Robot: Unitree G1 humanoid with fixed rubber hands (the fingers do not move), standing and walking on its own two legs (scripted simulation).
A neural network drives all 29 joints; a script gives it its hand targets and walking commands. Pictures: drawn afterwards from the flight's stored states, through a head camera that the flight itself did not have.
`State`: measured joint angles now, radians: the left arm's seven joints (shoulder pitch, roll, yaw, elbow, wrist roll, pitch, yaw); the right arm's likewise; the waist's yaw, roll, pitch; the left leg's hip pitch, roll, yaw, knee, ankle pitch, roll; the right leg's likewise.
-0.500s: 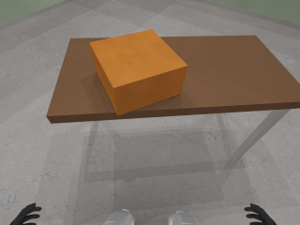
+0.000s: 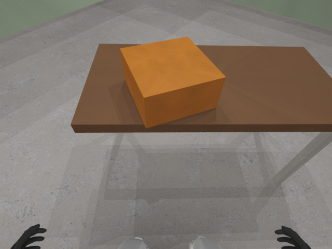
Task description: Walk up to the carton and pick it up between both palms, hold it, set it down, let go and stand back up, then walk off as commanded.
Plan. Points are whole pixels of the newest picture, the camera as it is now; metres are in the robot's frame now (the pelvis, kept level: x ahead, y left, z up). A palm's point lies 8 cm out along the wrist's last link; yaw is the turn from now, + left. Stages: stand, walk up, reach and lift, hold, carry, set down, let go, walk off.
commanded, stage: walk up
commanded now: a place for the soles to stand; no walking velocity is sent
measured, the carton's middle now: (168, 78) +0.70 -0.01 -0.01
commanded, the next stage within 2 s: none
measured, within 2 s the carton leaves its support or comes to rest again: neither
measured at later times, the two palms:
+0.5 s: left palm out of the picture +0.10 +0.33 -0.07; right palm out of the picture +0.13 -0.31 -0.06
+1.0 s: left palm out of the picture +0.10 +0.34 -0.06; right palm out of the picture +0.14 -0.30 -0.06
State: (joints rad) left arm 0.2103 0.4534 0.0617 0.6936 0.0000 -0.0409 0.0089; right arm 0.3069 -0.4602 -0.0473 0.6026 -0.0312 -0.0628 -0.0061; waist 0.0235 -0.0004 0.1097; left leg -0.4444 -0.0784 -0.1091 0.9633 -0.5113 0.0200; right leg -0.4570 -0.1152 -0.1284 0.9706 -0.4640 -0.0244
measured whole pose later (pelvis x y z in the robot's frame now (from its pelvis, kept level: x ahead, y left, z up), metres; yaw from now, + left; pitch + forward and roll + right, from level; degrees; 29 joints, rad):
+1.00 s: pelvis +0.01 +0.01 +0.00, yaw +5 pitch -3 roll +0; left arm 0.21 0.45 0.06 0.69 0.00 -0.04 -0.01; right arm 0.36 -0.47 -0.05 0.60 -0.03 -0.12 -0.01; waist 0.02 0.00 0.08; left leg -0.44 -0.09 -0.12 0.97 -0.48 0.02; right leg -0.46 -0.11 -0.11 1.05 -0.60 -0.03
